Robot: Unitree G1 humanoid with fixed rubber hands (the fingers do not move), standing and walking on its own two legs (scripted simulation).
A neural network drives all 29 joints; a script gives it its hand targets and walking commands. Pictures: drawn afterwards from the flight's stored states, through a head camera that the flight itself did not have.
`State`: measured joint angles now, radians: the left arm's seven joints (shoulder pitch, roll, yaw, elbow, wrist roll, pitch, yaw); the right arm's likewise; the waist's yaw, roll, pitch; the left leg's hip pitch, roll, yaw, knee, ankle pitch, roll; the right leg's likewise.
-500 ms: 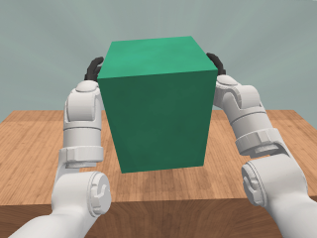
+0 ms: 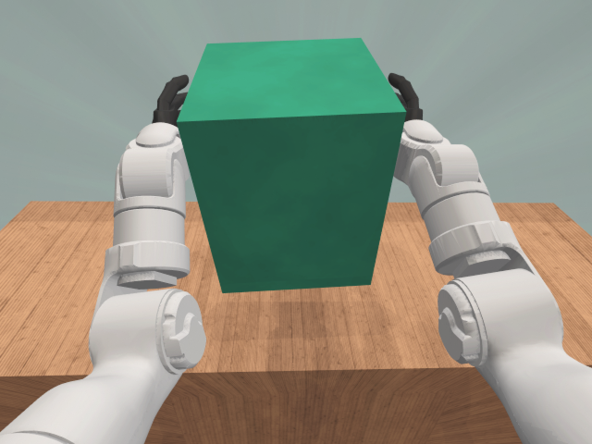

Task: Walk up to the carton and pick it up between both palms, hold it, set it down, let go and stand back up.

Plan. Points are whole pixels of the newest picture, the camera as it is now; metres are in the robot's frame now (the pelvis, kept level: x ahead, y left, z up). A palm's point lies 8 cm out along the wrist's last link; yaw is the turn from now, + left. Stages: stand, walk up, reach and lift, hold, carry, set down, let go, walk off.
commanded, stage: set down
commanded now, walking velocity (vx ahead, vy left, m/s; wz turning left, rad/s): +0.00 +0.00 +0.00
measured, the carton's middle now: (290, 167) +0.38 -0.01 +0.25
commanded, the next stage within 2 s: none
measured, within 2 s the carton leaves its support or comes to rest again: neither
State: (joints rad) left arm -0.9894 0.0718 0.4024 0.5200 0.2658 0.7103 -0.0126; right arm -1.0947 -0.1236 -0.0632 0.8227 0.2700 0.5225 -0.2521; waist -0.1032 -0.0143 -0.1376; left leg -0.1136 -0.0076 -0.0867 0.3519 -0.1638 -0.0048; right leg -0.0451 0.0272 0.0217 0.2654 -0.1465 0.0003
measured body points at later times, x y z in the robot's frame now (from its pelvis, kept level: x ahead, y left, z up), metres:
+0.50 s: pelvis +0.01 +0.01 +0.00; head -0.04 +0.04 +0.45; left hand +0.42 +0.14 +0.23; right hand +0.40 -0.15 +0.21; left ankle +0.02 +0.12 -0.75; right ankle +0.00 -0.12 -0.75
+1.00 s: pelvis +0.01 +0.01 +0.00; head -0.03 +0.04 +0.45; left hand +0.44 +0.14 +0.19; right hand +0.40 -0.16 +0.18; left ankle +0.02 +0.12 -0.75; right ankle +0.00 -0.12 -0.75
